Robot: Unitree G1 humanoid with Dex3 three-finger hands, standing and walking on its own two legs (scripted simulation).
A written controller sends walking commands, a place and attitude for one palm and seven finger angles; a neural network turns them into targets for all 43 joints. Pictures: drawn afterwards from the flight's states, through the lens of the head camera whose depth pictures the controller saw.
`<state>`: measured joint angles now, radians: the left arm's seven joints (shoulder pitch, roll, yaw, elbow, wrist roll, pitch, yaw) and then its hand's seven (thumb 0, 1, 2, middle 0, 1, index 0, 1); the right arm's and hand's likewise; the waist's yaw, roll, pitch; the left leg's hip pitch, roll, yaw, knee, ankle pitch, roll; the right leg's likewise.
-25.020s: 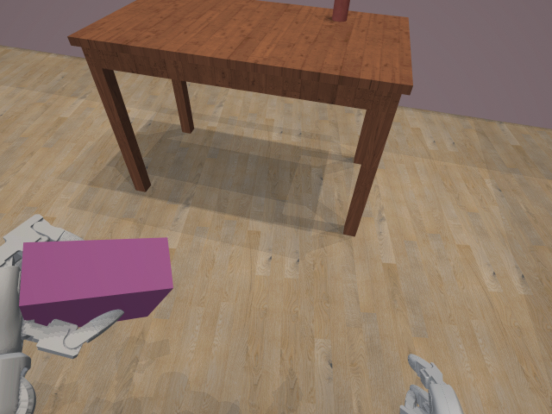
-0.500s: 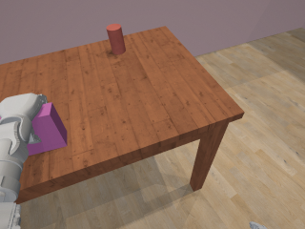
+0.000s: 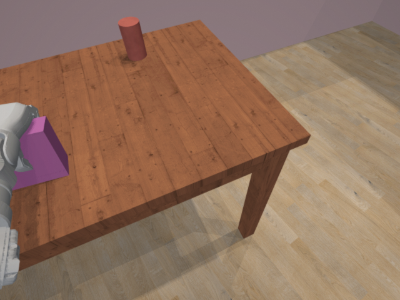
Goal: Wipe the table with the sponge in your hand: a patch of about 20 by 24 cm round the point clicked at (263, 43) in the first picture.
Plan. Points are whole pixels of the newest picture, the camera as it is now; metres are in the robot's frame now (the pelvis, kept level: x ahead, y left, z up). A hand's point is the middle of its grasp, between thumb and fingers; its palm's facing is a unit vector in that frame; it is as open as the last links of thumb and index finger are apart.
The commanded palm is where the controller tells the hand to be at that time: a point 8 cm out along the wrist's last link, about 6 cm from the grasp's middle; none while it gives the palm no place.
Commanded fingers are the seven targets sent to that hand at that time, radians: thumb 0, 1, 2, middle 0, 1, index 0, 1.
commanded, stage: wipe forward along the first lane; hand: left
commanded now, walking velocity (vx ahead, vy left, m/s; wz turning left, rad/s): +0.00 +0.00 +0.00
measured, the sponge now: (28, 162) +0.37 +0.39 +0.06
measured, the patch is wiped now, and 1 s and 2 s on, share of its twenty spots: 0.45 0.55 0.70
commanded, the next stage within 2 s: slide across to the middle lane in 0.42 s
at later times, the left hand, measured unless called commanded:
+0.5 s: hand (17, 123) +0.44 +0.41 +0.11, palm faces -0.17 +0.03 -0.99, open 9.9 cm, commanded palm +0.44 +0.41 +0.14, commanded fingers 0.00 0.10 1.30 -1.20 -1.60 -1.20 -1.60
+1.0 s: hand (36, 112) +0.46 +0.38 +0.11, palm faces -0.14 +0.05 -0.99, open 9.9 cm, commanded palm +0.46 +0.36 +0.17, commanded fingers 0.00 0.10 1.30 -1.20 -1.60 -1.20 -1.60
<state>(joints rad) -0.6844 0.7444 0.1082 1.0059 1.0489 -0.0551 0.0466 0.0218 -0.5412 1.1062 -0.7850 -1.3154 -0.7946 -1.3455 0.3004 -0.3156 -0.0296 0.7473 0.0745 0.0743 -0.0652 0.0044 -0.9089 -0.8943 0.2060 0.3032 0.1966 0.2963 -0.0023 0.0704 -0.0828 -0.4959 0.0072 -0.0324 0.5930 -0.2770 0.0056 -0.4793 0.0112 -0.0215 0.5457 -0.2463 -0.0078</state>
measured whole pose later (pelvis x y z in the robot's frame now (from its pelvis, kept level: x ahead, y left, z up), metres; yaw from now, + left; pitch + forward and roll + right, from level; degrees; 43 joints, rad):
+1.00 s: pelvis +0.04 +0.02 +0.00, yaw +1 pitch +12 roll -2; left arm -0.81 0.70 -0.01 0.97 1.05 0.05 0.01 0.00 -0.53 1.11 -0.78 -1.33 -0.78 -1.36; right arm 0.28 -0.28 -0.02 0.75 0.06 0.10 -0.06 0.00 -0.91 -0.89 0.21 0.30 0.20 0.30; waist -0.01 0.06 -0.07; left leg -0.45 -0.02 -0.04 0.56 -0.31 0.03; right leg -0.41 -0.01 -0.02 0.47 -0.27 0.01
